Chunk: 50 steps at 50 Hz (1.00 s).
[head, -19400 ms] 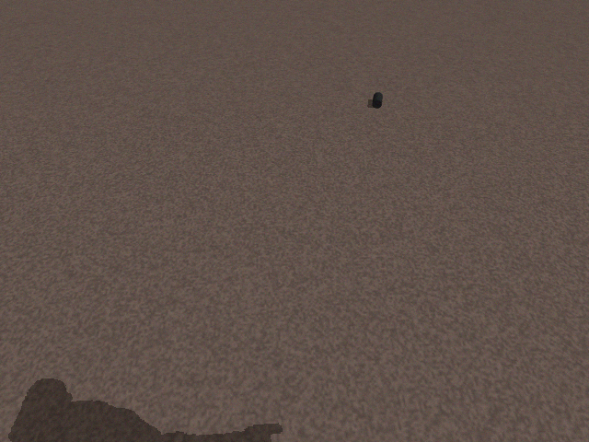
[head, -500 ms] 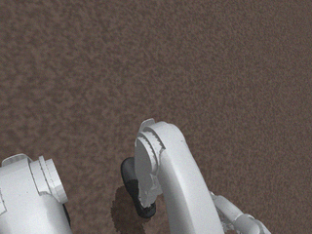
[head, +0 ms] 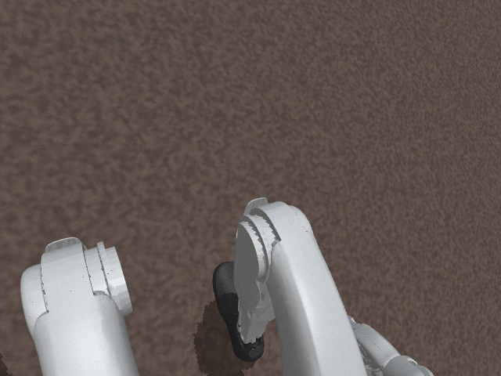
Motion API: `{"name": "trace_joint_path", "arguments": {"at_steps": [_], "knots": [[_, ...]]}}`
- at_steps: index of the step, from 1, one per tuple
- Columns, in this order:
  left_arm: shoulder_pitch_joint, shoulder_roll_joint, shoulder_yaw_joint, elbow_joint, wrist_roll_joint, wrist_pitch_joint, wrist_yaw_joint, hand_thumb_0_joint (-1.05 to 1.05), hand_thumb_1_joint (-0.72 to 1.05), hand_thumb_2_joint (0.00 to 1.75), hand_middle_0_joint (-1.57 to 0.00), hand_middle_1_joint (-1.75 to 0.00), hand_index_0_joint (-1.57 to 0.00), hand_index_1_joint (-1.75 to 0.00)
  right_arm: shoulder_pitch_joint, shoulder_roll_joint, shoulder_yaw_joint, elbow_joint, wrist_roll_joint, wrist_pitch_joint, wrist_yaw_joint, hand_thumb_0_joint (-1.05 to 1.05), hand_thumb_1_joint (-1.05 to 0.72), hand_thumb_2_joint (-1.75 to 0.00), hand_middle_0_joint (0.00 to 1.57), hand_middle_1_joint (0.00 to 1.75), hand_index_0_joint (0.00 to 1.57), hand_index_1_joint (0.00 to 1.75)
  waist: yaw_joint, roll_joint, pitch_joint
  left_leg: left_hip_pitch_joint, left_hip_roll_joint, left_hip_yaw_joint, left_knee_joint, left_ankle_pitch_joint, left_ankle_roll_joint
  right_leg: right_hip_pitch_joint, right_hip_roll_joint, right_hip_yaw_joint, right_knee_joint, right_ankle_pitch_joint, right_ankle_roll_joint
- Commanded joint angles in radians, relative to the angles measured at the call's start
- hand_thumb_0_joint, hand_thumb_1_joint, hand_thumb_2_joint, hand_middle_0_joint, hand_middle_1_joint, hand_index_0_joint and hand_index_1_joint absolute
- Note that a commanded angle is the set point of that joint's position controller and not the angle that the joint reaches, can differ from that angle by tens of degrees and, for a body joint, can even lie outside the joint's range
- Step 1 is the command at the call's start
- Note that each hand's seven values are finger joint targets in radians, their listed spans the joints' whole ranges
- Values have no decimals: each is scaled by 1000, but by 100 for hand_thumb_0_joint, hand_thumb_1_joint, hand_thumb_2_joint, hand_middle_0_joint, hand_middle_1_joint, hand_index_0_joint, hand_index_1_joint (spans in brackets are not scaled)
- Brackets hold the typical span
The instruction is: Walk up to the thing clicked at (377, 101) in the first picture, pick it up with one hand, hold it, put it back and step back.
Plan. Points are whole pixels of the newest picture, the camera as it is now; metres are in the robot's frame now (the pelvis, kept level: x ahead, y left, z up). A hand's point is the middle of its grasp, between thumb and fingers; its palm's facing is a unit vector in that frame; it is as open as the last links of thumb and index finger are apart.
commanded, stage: settle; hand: left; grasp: from above
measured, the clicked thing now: out of the picture +0.42 +0.37 -0.25
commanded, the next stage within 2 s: lift in 0.44 s
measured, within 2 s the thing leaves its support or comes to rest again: neither
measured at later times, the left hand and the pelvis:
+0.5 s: hand out of the picture +0.40 +0.35 -0.14, palm faces -0.46 -0.13 -0.88, open 8.4 cm; pelvis -0.01 +0.00 +0.03, yaw +4 degrees
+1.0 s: hand out of the picture +0.36 +0.36 -0.04, palm faces -0.48 -0.15 -0.87, open 8.3 cm; pelvis -0.01 +0.00 +0.09, yaw +7 degrees
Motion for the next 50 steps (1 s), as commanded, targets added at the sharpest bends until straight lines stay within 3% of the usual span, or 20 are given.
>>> {"name": "trace_joint_path", "arguments": {"at_steps": [1,4,11,17,21,26,27,28,29,30,34,36,38,41,45,47,50], "knots": [[-320,300,22,-256,-42,24,29,0,87,53,-120,-42,-122,-41,181,-286,-134,-4,34,10,-6,0,-90,-90,20,30,20,30,26,609,-769,595,19,128,-299,276,11,300,35,-56,-202,293,-75],[-310,240,-11,-231,-59,51,-7,0,88,53,-122,-41,-123,-41,192,-270,-152,3,54,22,-9,0,-90,-90,20,30,20,30,29,549,-719,548,13,134,-321,225,20,278,32,-43,-232,246,-75],[-309,168,-63,-225,-108,72,-127,0,88,55,-125,-40,-125,-40,211,-251,-173,-4,85,61,-25,0,-90,-90,20,30,20,30,36,414,-732,506,-1,145,-346,189,37,333,27,-16,-282,208,-69],[-360,199,-51,-331,-105,39,-202,0,89,58,-128,-37,-126,-39,233,-248,-185,-20,107,96,-49,0,-90,-90,20,30,20,30,46,403,-775,552,-7,153,-359,239,34,367,17,-6,-300,242,-74],[-348,251,3,-403,-99,11,-210,0,92,56,-128,-38,-128,-39,238,-242,-187,-31,110,119,-66,0,-90,-90,20,30,20,30,76,430,-834,578,-12,169,-365,263,32,406,14,5,-307,257,-75],[-364,283,27,-451,-80,2,-193,0,92,60,-129,-37,-128,-39,236,-235,-199,-36,114,138,-84,0,-90,-89,20,30,20,30,81,469,-846,625,-9,177,-391,250,29,389,9,13,-323,242,-80],[-364,271,17,-451,-80,5,-192,0,94,59,-135,-37,-133,-39,236,-225,-200,-40,114,141,-87,0,-91,-91,20,30,20,30,76,459,-854,630,-6,174,-399,238,31,395,11,16,-326,234,-77],[-359,257,13,-434,-81,9,-192,0,92,55,-127,-35,-125,-34,237,-225,-201,-38,115,142,-90,0,-88,-89,20,30,20,30,76,460,-830,619,-10,179,-407,225,32,380,8,13,-335,223,-77],[-359,259,15,-446,-83,12,-193,0,94,54,-132,-35,-131,-36,235,-223,-204,-40,116,143,-92,0,-91,-91,20,30,20,30,81,467,-840,630,-8,176,-418,211,30,377,9,16,-339,203,-81],[-341,250,16,-437,-86,20,-195,0,93,54,-129,-35,-128,-36,236,-225,-204,-38,118,143,-95,0,-90,-90,20,30,20,30,90,485,-831,636,-11,176,-441,195,29,358,5,7,-339,192,-80],[-315,200,-14,-434,-110,66,-227,0,93,52,-125,-38,-127,-37,241,-224,-227,-38,136,147,-103,0,-90,-90,20,30,20,30,108,501,-866,705,-6,155,-518,162,26,341,3,-1,-346,185,-82],[-310,207,-14,-446,-124,83,-249,0,94,51,-127,-36,-128,-35,243,-227,-236,-42,148,152,-108,0,-90,-90,20,30,20,30,116,498,-854,692,-11,159,-539,135,30,337,0,8,-360,167,-82],[-283,157,-45,-457,-136,94,-279,0,94,52,-127,-37,-128,-36,249,-217,-244,-38,156,155,-114,0,-90,-90,20,30,20,30,114,480,-832,701,-11,167,-553,145,32,348,-2,16,-382,173,-80],[-254,144,-54,-522,-157,98,-319,0,95,49,-127,-35,-129,-34,255,-205,-256,-50,170,164,-123,0,-90,-90,20,30,20,30,121,437,-857,715,-14,173,-566,168,39,395,-3,31,-421,186,-77],[-217,151,-41,-639,-204,88,-355,0,96,46,-126,-36,-129,-33,266,-194,-266,-74,184,168,-138,0,-89,-90,20,30,20,30,133,382,-893,733,-18,195,-581,204,48,482,-6,56,-485,207,-70],[-201,114,-55,-697,-226,83,-368,0,97,46,-127,-34,-130,-32,261,-188,-274,-82,192,167,-146,0,-89,-90,20,30,20,30,133,379,-891,758,-15,180,-623,178,44,485,-9,54,-498,189,-71],[-154,135,-34,-758,-239,80,-376,0,97,45,-127,-34,-130,-31,257,-185,-281,-96,202,170,-160,0,-89,-90,20,30,20,30,151,361,-921,807,-13,180,-658,182,44,531,-8,67,-542,191,-70]]}}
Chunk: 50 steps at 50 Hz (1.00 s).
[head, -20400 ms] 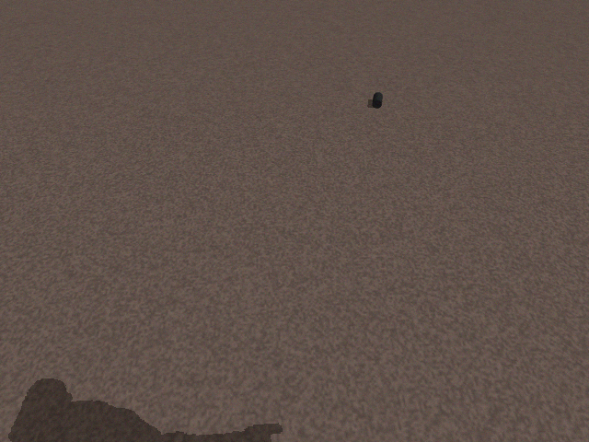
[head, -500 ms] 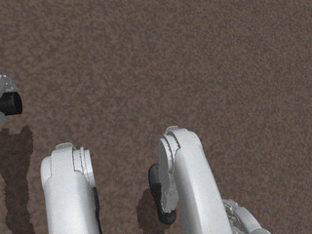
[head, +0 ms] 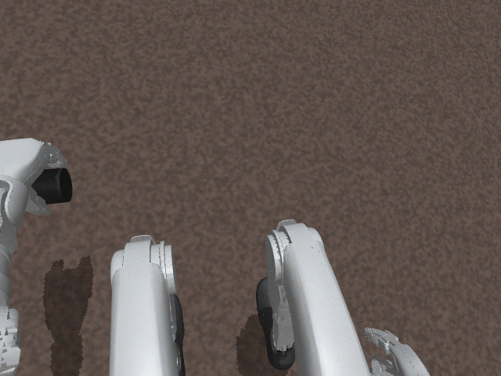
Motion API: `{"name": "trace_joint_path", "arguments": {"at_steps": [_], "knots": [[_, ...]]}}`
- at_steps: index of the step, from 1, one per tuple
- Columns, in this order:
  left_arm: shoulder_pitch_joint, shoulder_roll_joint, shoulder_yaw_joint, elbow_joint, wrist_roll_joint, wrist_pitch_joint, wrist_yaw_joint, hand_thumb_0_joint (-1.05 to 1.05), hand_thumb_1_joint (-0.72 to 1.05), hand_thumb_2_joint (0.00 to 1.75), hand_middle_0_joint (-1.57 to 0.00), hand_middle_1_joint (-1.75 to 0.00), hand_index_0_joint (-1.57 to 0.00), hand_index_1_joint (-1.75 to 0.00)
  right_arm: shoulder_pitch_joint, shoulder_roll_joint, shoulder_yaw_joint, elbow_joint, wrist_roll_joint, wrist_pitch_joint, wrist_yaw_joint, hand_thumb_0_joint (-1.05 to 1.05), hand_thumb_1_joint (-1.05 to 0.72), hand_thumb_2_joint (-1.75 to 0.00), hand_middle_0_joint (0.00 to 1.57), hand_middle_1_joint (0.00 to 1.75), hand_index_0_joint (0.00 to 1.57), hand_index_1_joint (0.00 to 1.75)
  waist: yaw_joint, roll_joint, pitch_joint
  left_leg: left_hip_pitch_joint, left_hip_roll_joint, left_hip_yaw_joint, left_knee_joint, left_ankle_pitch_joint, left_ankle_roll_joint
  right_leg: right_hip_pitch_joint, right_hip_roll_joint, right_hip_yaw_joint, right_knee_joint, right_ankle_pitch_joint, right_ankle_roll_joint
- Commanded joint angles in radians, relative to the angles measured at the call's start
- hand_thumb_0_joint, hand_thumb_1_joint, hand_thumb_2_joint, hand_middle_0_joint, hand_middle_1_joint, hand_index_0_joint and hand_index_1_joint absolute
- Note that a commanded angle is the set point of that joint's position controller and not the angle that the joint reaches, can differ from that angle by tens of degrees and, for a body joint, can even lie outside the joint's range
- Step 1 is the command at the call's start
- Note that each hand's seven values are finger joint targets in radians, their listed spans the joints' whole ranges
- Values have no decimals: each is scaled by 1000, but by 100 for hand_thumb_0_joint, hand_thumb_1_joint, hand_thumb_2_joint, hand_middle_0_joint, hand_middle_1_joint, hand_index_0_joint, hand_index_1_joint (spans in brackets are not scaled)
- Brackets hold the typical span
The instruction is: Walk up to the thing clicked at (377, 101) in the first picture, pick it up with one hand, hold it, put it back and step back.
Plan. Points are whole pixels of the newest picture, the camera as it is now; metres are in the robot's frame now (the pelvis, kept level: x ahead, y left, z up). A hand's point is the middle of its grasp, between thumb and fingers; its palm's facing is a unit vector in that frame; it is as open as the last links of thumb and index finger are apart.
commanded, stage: lift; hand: left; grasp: from above
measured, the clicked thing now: (35, 187) +0.42 +0.32 -0.16
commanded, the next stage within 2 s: hold in 1.24 s
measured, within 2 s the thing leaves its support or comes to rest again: neither
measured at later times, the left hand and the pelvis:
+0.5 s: hand out of the picture +0.36 +0.29 +0.07, palm faces -0.46 -0.13 -0.88, open 8.3 cm; pelvis +0.02 +0.00 +0.16, yaw +3 degrees
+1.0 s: hand out of the picture +0.35 +0.25 +0.22, palm faces -0.46 -0.12 -0.88, open 8.3 cm; pelvis +0.05 +0.00 +0.30, yaw +4 degrees
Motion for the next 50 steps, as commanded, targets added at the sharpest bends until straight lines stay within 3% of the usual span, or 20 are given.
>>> {"name": "trace_joint_path", "arguments": {"at_steps": [1,5,8,9,12,13,17,18,21,22,24,25,27,28,32,34,37,39,42,50], "knots": [[-298,337,106,-323,-46,-7,36,0,98,46,-128,-34,-130,-31,164,-229,-98,-72,17,-12,-32,0,-89,-90,20,30,20,30,25,240,-725,613,-13,41,-339,105,22,364,25,-33,-291,157,-63],[-251,305,91,-403,-60,14,28,0,100,47,-129,-32,-132,-30,141,-219,-107,-93,30,-5,-50,0,-89,-90,20,30,20,30,35,255,-712,695,-5,25,-437,53,19,404,27,-30,-352,126,-61],[-199,322,113,-481,-74,41,28,0,98,44,-127,-31,-130,-29,124,-215,-110,-109,41,2,-68,0,-89,-89,20,30,20,30,60,253,-747,763,-6,30,-499,49,19,490,30,-20,-414,121,-60],[-152,279,89,-447,-77,55,22,0,98,44,-127,-31,-130,-28,119,-205,-104,-110,42,4,-72,0,-89,-89,20,30,20,30,49,226,-706,767,-5,29,-516,50,20,501,30,-22,-436,121,-56],[-108,247,73,-484,-87,84,9,0,98,46,-127,-30,-129,-29,110,-198,-102,-111,52,7,-88,0,-89,-89,20,30,20,30,54,216,-687,838,-4,29,-581,89,21,563,29,-16,-496,146,-54],[-137,224,49,-531,-94,89,1,0,97,46,-127,-31,-129,-29,107,-193,-104,-112,54,7,-94,0,-89,-89,20,30,20,30,48,232,-708,881,-1,28,-600,108,19,583,29,-15,-514,162,-54],[-50,201,44,-552,-110,112,-20,0,96,48,-126,-31,-128,-30,92,-179,-99,-107,63,5,-118,0,-88,-89,20,30,20,30,54,185,-645,939,-2,42,-683,108,22,699,32,-1,-620,165,-51],[-33,164,17,-553,-111,115,-27,0,97,48,-127,-32,-129,-30,90,-170,-96,-105,65,2,-123,0,-88,-89,20,30,20,30,47,183,-622,961,-1,41,-706,116,20,707,32,0,-639,170,-50],[19,163,25,-581,-113,121,-28,0,97,45,-127,-31,-129,-29,77,-164,-92,-108,75,-6,-140,0,-89,-89,20,30,20,30,65,175,-591,1040,1,38,-794,106,16,792,33,5,-708,167,-51],[28,127,-3,-593,-113,121,-30,0,97,47,-128,-32,-129,-31,75,-156,-90,-104,75,-9,-144,0,-89,-89,20,30,20,30,55,166,-575,1061,-1,45,-805,129,16,812,33,8,-734,182,-51],[29,149,20,-630,-116,120,-25,0,99,49,-128,-33,-130,-32,71,-156,-88,-103,78,-18,-154,0,-89,-89,20,30,20,30,64,190,-573,1133,3,36,-869,147,9,864,31,12,-770,197,-51],[44,106,-13,-613,-110,122,-24,0,98,48,-128,-33,-130,-32,72,-148,-87,-99,79,-19,-158,0,-89,-89,20,30,20,30,55,171,-543,1157,3,37,-890,152,9,880,34,12,-799,200,-51],[50,113,-2,-598,-100,122,-12,0,99,48,-128,-33,-130,-32,71,-146,-87,-91,83,-26,-165,0,-89,-89,20,30,20,30,63,149,-504,1195,3,38,-942,147,8,929,34,16,-855,194,-51],[65,84,-18,-561,-97,124,-5,0,99,47,-129,-32,-130,-31,74,-139,-83,-83,83,-31,-167,0,-89,-89,20,30,20,30,51,140,-458,1195,3,38,-962,149,6,941,34,19,-877,193,-51],[63,41,-51,-522,-81,129,19,0,98,47,-127,-32,-129,-31,76,-131,-83,-69,87,-47,-171,0,-89,-89,20,30,20,30,52,124,-402,1263,-1,48,-1050,150,3,1032,33,33,-980,195,-52],[55,54,-36,-504,-80,131,32,0,97,48,-127,-32,-128,-32,75,-132,-87,-66,89,-56,-172,0,-88,-89,20,30,20,30,63,111,-385,1292,-4,53,-1095,140,3,1093,35,42,-1034,184,-51],[43,-4,-81,-476,-75,135,41,0,96,51,-127,-33,-127,-33,78,-129,-88,-52,89,-71,-172,0,-88,-89,20,30,20,30,55,117,-371,1366,-4,54,-1155,156,-3,1141,37,47,-1091,201,-52],[53,12,-64,-448,-70,138,53,0,95,48,-125,-33,-126,-32,75,-130,-90,-48,87,-78,-173,0,-88,-89,20,30,20,30,74,124,-356,1401,-5,52,-1197,165,-7,1182,39,46,-1121,211,-50],[26,-41,-115,-440,-67,145,58,0,93,47,-125,-31,-126,-31,86,-125,-87,-37,86,-87,-174,0,-89,-90,20,30,20,30,67,102,-353,1466,-9,60,-1235,231,-8,1244,41,46,-1170,267,-51],[25,-21,-102,-412,-70,174,80,0,91,47,-126,-28,-126,-28,111,-130,-92,-27,79,-81,-170,0,-89,-90,20,30,20,30,82,61,-320,1586,-23,96,-1324,397,-3,1425,32,64,-1309,421,-39]]}}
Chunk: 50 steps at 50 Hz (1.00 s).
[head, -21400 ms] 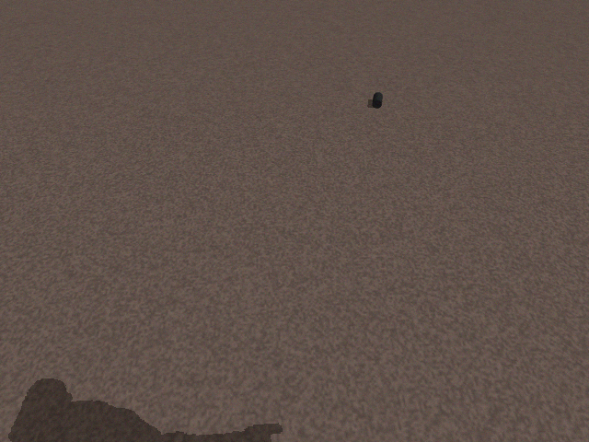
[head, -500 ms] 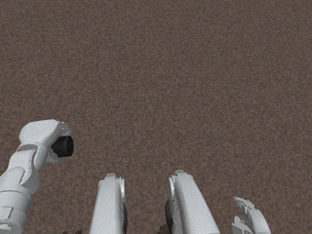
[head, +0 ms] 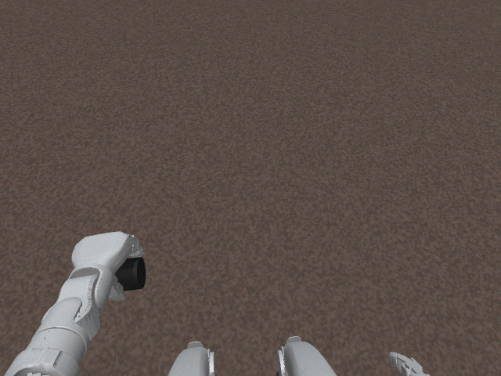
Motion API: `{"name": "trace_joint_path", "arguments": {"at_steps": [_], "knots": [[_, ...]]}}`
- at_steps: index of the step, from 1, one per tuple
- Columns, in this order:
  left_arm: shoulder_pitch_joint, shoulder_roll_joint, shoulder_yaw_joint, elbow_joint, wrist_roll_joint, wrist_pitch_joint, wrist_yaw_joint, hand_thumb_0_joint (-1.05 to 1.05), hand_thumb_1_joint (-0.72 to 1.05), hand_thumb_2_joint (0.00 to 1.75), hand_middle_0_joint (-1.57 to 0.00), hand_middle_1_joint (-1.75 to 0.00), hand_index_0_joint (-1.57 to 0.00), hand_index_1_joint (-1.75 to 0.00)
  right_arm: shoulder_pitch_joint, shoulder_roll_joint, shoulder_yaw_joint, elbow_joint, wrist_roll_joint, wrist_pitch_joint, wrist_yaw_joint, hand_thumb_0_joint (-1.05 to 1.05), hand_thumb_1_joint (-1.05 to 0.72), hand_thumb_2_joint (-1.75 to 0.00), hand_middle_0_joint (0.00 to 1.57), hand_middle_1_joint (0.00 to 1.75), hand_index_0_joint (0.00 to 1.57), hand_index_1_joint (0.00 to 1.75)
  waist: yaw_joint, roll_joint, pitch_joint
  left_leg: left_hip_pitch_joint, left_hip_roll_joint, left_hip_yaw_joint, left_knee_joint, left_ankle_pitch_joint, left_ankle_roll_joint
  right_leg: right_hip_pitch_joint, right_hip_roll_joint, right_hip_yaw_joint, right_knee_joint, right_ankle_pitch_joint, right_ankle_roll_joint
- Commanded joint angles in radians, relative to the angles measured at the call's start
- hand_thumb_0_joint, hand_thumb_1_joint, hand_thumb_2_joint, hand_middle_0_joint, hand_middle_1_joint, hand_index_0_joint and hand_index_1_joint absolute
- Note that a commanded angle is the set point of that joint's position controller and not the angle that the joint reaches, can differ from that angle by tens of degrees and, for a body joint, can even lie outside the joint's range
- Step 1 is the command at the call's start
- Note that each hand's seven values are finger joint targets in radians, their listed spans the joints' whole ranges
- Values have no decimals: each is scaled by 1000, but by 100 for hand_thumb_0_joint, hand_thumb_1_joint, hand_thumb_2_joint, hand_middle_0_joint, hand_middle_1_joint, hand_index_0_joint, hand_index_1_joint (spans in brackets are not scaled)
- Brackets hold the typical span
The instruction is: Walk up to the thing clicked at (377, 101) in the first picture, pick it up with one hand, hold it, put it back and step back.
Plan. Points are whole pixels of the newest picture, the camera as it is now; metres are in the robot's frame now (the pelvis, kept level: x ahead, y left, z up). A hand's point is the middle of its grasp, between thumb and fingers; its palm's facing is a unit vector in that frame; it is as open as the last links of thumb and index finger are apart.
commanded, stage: lift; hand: left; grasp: from above
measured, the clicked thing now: (115, 275) +0.33 +0.24 -0.12
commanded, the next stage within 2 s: hold in 0.24 s
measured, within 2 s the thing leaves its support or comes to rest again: neither
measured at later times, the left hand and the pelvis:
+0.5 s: hand (108, 254) +0.33 +0.22 -0.03, palm faces -0.48 -0.07 -0.88, open 8.3 cm; pelvis +0.03 +0.00 +0.05, yaw +0 degrees
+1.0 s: hand (105, 247) +0.33 +0.22 +0.00, palm faces -0.47 -0.05 -0.88, open 8.3 cm; pelvis +0.03 +0.00 +0.06, yaw -1 degrees
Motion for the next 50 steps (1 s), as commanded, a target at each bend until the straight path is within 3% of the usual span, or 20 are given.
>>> {"name": "trace_joint_path", "arguments": {"at_steps": [1,2,7,9,12,14,19,22,39,42,50], "knots": [[-313,249,112,-182,5,10,59,0,92,47,-128,-27,-127,-28,42,-154,-53,-95,-4,-28,-5,0,-89,-90,20,30,20,30,10,36,-324,322,-45,4,-221,210,9,220,30,7,-239,220,-21],[-324,227,93,-194,0,11,58,0,91,47,-127,-25,-126,-27,35,-151,-52,-100,-5,-27,-2,0,-89,-89,20,30,20,30,7,40,-319,344,-44,5,-241,208,7,233,29,4,-254,214,-22],[-295,223,101,-187,6,18,48,0,90,42,-125,-27,-125,-26,30,-148,-55,-101,-7,-21,-1,0,-89,-89,20,30,20,30,24,61,-300,413,-44,-1,-307,259,-3,294,29,7,-301,243,-27],[-327,199,75,-206,3,18,43,0,89,44,-125,-25,-125,-26,25,-146,-55,-107,-5,-17,-1,0,-89,-89,20,30,20,30,14,54,-292,441,-46,9,-322,278,2,311,26,14,-331,274,-22],[-329,213,91,-210,-1,15,42,0,88,43,-124,-26,-124,-25,28,-151,-61,-104,-7,-15,-1,0,-89,-89,20,30,20,30,14,48,-297,476,-46,10,-345,317,1,355,24,13,-357,306,-19],[-322,186,69,-204,0,13,39,0,89,47,-125,-28,-125,-28,29,-148,-59,-107,-5,-11,-1,0,-89,-89,20,30,20,30,7,23,-283,482,-48,12,-360,321,5,368,23,17,-377,318,-16],[-325,191,72,-222,3,4,36,0,92,40,-123,-28,-125,-26,11,-152,-63,-110,-4,-9,-3,0,-88,-89,20,30,20,30,16,47,-260,544,-46,11,-415,314,-5,378,25,8,-410,290,-24],[-334,199,67,-216,18,3,31,0,90,39,-123,-25,-125,-23,2,-152,-64,-110,-3,-4,-4,0,-89,-89,20,30,20,30,14,35,-270,564,-49,13,-425,357,-3,417,24,10,-422,333,-22],[-307,182,61,-258,11,4,-18,0,93,41,-126,-25,-128,-24,-27,-158,-70,-142,1,22,5,0,-89,-89,20,30,20,30,35,17,-242,660,-49,24,-490,462,1,497,24,10,-487,417,-22],[-305,188,65,-258,16,3,-21,0,92,40,-126,-24,-128,-23,-37,-158,-69,-152,2,28,6,0,-89,-89,20,30,20,30,38,13,-215,646,-54,28,-508,419,2,516,21,13,-503,387,-22],[-322,188,66,-309,20,7,-32,0,92,45,-129,-24,-128,-24,-44,-162,-72,-165,3,40,8,0,-89,-89,20,30,20,30,36,16,-222,679,-50,29,-525,446,5,534,21,13,-524,411,-20]]}}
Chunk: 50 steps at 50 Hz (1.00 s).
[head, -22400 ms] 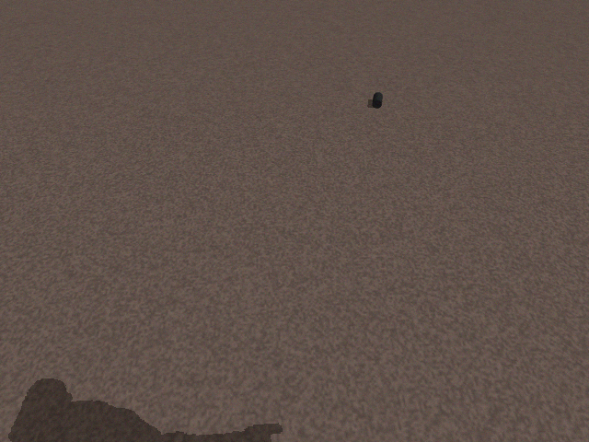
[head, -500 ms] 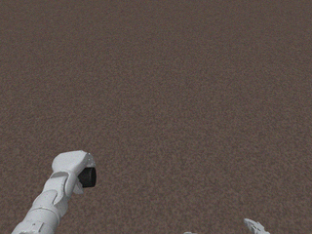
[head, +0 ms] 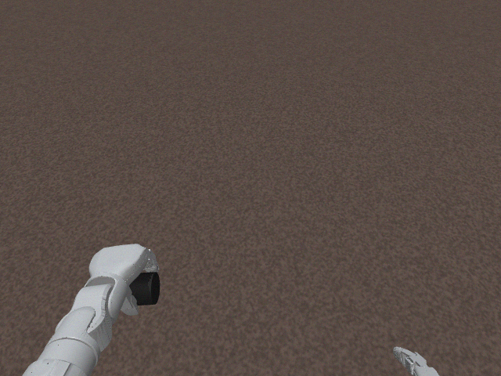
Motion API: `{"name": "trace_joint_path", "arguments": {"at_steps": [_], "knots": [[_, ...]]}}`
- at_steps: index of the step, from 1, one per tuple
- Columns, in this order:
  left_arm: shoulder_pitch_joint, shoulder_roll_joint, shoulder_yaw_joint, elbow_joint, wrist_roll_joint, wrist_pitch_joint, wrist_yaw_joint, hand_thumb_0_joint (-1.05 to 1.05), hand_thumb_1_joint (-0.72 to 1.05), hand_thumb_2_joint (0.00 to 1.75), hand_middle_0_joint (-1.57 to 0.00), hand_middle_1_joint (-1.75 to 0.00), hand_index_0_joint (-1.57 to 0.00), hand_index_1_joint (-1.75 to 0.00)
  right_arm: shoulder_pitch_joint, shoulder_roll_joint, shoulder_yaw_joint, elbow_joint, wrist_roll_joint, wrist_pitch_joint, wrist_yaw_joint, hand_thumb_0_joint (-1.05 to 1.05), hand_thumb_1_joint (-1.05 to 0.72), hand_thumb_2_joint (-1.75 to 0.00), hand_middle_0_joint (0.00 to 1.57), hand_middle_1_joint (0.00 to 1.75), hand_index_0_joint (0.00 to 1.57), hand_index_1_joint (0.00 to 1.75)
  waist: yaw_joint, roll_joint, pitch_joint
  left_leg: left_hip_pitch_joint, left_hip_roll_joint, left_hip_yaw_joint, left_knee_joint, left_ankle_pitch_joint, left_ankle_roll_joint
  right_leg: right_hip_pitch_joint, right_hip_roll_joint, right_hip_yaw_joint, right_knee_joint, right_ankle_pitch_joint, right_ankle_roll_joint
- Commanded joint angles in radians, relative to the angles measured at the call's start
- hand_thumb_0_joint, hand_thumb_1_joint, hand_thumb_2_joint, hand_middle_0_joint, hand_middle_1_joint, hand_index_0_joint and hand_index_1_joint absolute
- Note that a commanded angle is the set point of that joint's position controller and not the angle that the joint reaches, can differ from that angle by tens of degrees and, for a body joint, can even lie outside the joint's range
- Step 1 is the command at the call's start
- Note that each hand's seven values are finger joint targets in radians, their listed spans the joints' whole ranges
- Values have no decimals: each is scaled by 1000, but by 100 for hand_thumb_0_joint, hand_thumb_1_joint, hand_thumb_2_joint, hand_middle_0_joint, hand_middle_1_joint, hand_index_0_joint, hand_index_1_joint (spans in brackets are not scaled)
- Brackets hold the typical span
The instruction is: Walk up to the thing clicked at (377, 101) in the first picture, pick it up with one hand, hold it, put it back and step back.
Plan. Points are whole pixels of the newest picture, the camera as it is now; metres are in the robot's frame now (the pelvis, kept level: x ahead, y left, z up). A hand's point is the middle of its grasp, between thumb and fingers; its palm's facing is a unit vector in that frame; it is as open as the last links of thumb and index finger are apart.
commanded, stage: hold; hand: left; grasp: from above
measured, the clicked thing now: (130, 289) +0.30 +0.23 -0.10
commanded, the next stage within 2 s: crouch in 1.24 s
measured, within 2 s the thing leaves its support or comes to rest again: neither
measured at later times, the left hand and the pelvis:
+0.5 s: hand (124, 293) +0.28 +0.22 -0.05, palm faces -0.47 -0.06 -0.88, open 8.3 cm; pelvis -0.01 +0.00 +0.01, yaw +0 degrees
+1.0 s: hand (122, 294) +0.27 +0.22 -0.04, palm faces -0.49 -0.06 -0.87, open 8.2 cm; pelvis -0.01 +0.00 +0.01, yaw +0 degrees
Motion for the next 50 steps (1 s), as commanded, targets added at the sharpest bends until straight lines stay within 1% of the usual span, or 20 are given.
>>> {"name": "trace_joint_path", "arguments": {"at_steps": [1,8,11,12,13,16,18,19,22,24,29,32,33,35,37,39,41,44,46,50], "knots": [[-375,227,107,-260,-3,-1,43,0,92,45,-129,-23,-128,-24,-29,-141,-44,-128,-1,-33,-9,0,-89,-90,20,30,20,30,2,14,-289,200,-36,-6,-71,295,8,84,35,-13,-98,275,-19],[-352,226,106,-257,-6,-4,20,0,91,44,-127,-24,-127,-24,-49,-141,-41,-139,2,-26,-10,0,-89,-90,20,30,20,30,2,15,-266,212,-35,-5,-103,249,11,94,34,-15,-124,230,-22],[-352,229,106,-263,-9,-8,12,0,92,44,-128,-24,-128,-24,-64,-141,-39,-148,5,-26,-13,0,-89,-90,20,30,20,30,12,22,-246,216,-32,-10,-119,226,7,83,36,-18,-136,200,-26],[-360,226,106,-276,-12,-11,9,0,91,43,-127,-24,-127,-24,-60,-144,-39,-148,5,-26,-13,0,-89,-89,20,30,20,30,4,20,-251,223,-30,-10,-122,218,8,87,37,-17,-138,192,-26],[-359,230,105,-279,-10,-10,10,0,91,43,-127,-24,-127,-24,-69,-140,-37,-148,5,-26,-14,0,-89,-90,20,30,20,30,14,24,-243,218,-30,-13,-129,210,7,89,37,-18,-142,183,-27],[-345,230,108,-266,-17,-14,4,0,92,43,-129,-23,-128,-23,-78,-140,-34,-152,7,-27,-15,0,-89,-90,20,30,20,30,16,14,-232,220,-30,-12,-137,203,8,101,36,-19,-151,175,-26],[-372,233,108,-290,-14,-16,5,0,91,42,-127,-23,-127,-23,-81,-140,-34,-157,7,-28,-16,0,-89,-90,20,30,20,30,14,16,-231,219,-30,-14,-141,191,8,99,36,-17,-155,165,-26],[-337,235,116,-270,-11,-13,6,0,90,42,-128,-21,-127,-22,-82,-142,-34,-158,8,-27,-16,0,-89,-90,20,30,20,30,18,13,-227,226,-31,-11,-146,193,8,101,35,-19,-158,167,-27],[-364,231,108,-310,-13,-14,3,0,90,43,-127,-22,-127,-23,-90,-138,-32,-159,8,-27,-17,0,-89,-90,20,30,20,30,17,16,-252,243,-33,-9,-145,210,9,112,32,-15,-161,184,-24],[-359,237,114,-293,-15,-11,3,0,90,42,-127,-23,-127,-23,-91,-139,-30,-155,8,-26,-18,0,-89,-90,20,30,20,30,12,11,-234,245,-31,-11,-151,202,9,113,33,-17,-168,176,-24],[-370,246,120,-324,-13,-13,-1,0,91,40,-128,-22,-128,-23,-103,-135,-29,-157,10,-26,-21,0,-89,-90,20,30,20,30,24,15,-257,256,-38,-3,-152,224,12,138,29,-12,-175,200,-21],[-383,227,102,-319,-18,-7,-9,0,92,40,-128,-23,-128,-23,-103,-129,-24,-152,10,-25,-22,0,-89,-90,20,30,20,30,14,7,-238,252,-36,-3,-159,222,14,137,30,-13,-180,202,-20],[-362,238,114,-289,-15,-5,-12,0,93,39,-129,-23,-129,-23,-103,-136,-27,-148,11,-24,-22,0,-90,-90,20,30,20,30,18,3,-230,256,-34,-6,-162,228,12,134,31,-15,-178,203,-22],[-382,243,112,-324,-21,-9,-21,0,94,40,-128,-24,-129,-24,-101,-133,-27,-154,14,-23,-24,0,-89,-90,20,30,20,30,20,18,-246,263,-33,-4,-166,234,12,143,32,-13,-179,210,-23],[-358,230,101,-309,-27,-11,-33,0,95,40,-129,-24,-130,-24,-111,-129,-24,-160,14,-22,-24,0,-89,-90,20,30,20,30,22,11,-221,252,-34,-6,-176,214,14,139,31,-14,-188,190,-23],[-300,231,114,-268,-27,-14,-42,0,94,40,-129,-23,-130,-23,-118,-129,-24,-163,16,-20,-25,0,-89,-90,20,30,20,30,31,-9,-189,231,-38,-2,-182,190,15,141,29,-13,-200,162,-22],[-346,245,116,-310,-27,-21,-46,0,95,41,-130,-23,-130,-23,-122,-126,-21,-165,15,-19,-27,0,-89,-90,20,30,20,30,27,-7,-217,237,-40,-2,-179,209,18,160,26,-9,-198,186,-20],[-334,244,115,-298,-21,-30,-45,0,95,45,-131,-25,-131,-26,-119,-127,-22,-167,15,-16,-28,0,-90,-90,20,30,20,30,24,14,-211,257,-36,-7,-182,225,13,148,30,-13,-192,195,-25],[-369,257,125,-343,-17,-39,-34,0,95,44,-132,-24,-131,-25,-114,-129,-24,-166,15,-16,-29,0,-90,-90,20,30,20,30,24,23,-247,279,-37,-8,-180,239,11,151,30,-13,-190,207,-26],[-379,257,129,-327,-18,-35,-8,0,95,42,-131,-23,-131,-23,-115,-130,-23,-158,14,-13,-31,0,-90,-90,20,30,20,30,20,28,-242,293,-36,-7,-179,241,9,145,29,-15,-197,211,-25]]}}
